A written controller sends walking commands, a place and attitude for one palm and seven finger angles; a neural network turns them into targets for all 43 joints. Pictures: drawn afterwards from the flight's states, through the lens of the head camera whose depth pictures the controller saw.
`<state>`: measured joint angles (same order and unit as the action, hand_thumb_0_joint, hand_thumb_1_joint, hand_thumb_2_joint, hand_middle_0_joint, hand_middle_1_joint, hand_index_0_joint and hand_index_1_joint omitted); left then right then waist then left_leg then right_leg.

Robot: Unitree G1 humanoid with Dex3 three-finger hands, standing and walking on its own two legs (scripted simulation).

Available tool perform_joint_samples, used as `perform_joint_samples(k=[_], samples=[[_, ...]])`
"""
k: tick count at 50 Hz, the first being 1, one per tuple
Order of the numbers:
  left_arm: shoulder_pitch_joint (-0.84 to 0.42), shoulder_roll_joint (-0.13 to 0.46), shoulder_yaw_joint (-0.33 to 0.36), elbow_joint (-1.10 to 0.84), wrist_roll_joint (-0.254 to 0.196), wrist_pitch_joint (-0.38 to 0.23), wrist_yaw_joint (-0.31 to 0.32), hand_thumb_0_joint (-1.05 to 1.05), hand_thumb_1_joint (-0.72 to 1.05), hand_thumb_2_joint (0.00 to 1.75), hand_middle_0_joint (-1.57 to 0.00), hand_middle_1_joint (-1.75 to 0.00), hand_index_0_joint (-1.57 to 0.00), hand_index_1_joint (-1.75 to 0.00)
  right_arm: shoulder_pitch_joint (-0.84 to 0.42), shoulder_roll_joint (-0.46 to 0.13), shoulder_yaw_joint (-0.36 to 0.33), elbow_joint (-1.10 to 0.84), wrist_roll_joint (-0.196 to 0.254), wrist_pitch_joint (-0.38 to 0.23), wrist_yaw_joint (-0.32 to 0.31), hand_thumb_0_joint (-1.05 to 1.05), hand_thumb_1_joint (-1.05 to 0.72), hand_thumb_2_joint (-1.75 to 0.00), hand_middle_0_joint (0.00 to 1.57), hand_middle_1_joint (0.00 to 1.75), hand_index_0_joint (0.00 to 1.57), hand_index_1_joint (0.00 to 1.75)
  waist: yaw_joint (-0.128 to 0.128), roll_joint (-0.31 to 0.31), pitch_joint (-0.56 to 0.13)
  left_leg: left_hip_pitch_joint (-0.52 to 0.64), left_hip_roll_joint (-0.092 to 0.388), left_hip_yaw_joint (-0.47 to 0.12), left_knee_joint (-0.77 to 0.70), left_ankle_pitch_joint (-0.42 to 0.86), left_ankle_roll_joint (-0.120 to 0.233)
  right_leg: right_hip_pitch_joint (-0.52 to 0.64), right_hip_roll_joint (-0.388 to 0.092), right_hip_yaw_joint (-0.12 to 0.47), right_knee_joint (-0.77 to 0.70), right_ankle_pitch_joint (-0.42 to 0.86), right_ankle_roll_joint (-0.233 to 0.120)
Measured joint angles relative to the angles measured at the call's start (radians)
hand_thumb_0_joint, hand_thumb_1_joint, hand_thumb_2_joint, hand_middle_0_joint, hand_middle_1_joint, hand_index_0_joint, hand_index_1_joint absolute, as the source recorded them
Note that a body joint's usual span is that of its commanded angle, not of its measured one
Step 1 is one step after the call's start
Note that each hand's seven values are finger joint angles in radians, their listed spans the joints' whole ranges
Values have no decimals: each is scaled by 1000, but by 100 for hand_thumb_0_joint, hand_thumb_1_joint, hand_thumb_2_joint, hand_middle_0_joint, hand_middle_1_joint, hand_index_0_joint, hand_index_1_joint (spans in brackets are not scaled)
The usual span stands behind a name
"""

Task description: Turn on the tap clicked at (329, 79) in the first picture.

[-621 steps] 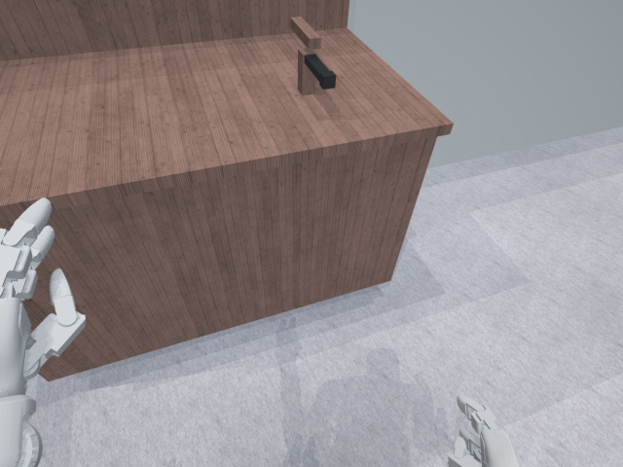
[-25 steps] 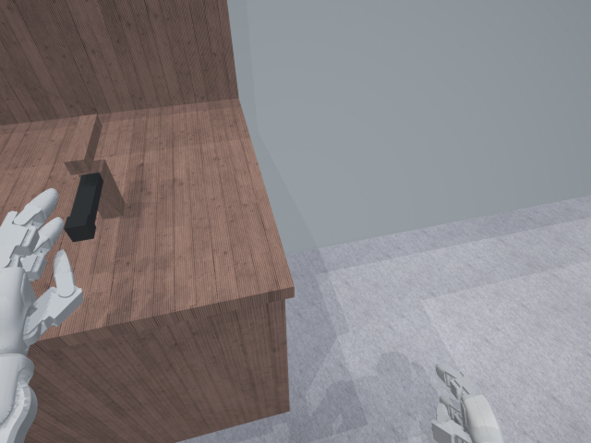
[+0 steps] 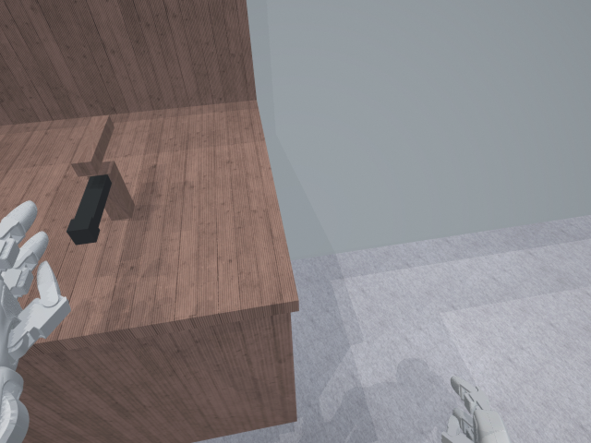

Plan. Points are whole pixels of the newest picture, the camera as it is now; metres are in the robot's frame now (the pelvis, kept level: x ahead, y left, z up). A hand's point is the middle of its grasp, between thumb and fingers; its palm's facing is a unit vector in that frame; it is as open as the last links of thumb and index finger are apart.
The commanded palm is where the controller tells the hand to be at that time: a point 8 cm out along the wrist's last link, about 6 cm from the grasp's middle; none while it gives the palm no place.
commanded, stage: turn the palm inward beside the body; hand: left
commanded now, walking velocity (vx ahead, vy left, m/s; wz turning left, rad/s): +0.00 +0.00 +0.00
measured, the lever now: (83, 230) +0.34 +0.35 +0.12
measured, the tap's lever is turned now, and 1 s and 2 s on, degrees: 0 0 0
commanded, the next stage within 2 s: reach beside the lever's end, fingers flat in 1.38 s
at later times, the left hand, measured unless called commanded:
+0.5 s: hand (59, 324) +0.18 +0.26 +0.16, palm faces +0.46 -0.87 -0.18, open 7.4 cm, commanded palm +0.12 +0.30 +0.17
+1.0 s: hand (78, 344) +0.16 +0.23 +0.16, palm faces +0.49 -0.86 -0.13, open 7.4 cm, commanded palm +0.11 +0.27 +0.17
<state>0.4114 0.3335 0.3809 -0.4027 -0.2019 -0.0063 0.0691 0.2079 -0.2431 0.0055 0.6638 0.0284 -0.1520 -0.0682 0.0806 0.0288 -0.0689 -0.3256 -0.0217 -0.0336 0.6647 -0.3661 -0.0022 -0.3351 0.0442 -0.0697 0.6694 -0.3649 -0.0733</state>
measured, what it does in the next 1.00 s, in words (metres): stands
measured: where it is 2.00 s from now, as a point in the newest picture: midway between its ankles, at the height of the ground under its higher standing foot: outside the picture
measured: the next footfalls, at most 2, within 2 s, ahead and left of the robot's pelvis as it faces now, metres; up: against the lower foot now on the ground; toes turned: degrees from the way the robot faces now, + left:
none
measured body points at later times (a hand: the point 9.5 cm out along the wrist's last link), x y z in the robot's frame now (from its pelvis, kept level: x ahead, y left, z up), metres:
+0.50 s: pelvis -0.01 +0.02 +0.00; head -0.04 +0.01 +0.45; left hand +0.15 +0.31 +0.17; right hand +0.19 -0.18 -0.07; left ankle -0.01 +0.13 -0.72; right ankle -0.01 -0.07 -0.72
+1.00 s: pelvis -0.02 +0.00 +0.00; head -0.05 -0.02 +0.45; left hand +0.13 +0.28 +0.17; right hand +0.19 -0.21 -0.07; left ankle -0.01 +0.13 -0.72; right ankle -0.01 -0.07 -0.72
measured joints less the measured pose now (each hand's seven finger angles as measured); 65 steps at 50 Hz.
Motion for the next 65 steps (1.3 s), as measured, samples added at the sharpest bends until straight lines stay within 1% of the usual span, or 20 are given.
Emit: perform_joint_samples(k=[5, 9, 19, 31, 47, 55, 65], samples=[[26, -28, -39, -42, 16, -7, 13, 1, 89, 90, -21, -30, -21, -30, 17, -2, 2, -7, -6, -31, -3, 1, -90, -90, 20, 30, 20, 30, 6, -4, 1, -1, -10, 1, 4, -5, 12, 3, -10, 1, 0, -4, 10], [41, -40, -75, -75, 26, -3, 28, 1, 89, 90, -21, -30, -21, -30, 18, 6, 7, -11, -9, -45, -3, 1, -90, -90, 20, 30, 20, 30, 5, -4, -4, 1, -16, 5, 6, -5, 18, 5, -16, 5, 0, -4, 18], [40, -60, -101, -98, 24, 77, 68, 1, 89, 90, -21, -30, -21, -30, 1, 29, 31, -16, -7, -40, -7, 1, -90, -90, 20, 30, 20, 30, 6, 4, -10, 15, -21, 9, -6, 10, 27, 23, -21, 9, -19, 16, 28], [53, -85, -145, -128, 25, 132, 101, 1, 90, 90, -20, -30, -21, -30, -11, 27, 47, -13, -5, -39, -16, 1, -90, -90, 20, 30, 20, 30, 10, 9, 3, 35, -21, 4, -21, 32, 24, 43, -22, 4, -33, 37, 25], [85, -108, -162, -152, -12, 177, 122, 1, 90, 90, -20, -30, -21, -30, -8, 13, 44, 0, 3, -54, -19, 1, -90, -90, 20, 30, 20, 30, 7, 24, 3, 47, -6, -14, -28, 39, 6, 60, -6, -15, -46, 42, 4], [81, -112, -159, -156, -25, 192, 117, 1, 90, 90, -20, -30, -21, -30, -7, 9, 40, 4, 6, -66, -19, 1, -90, -90, 20, 30, 20, 30, 8, 29, -1, 53, 1, -22, -34, 37, -4, 66, 1, -21, -50, 37, -6], [90, -118, -158, -152, -29, 186, 114, 1, 90, 90, -20, -30, -21, -30, -4, 6, 34, 1, 7, -75, -16, 1, -90, -90, 20, 30, 20, 30, 7, 32, -8, 55, 7, -24, -39, 31, -12, 65, 7, -23, -49, 28, -14]])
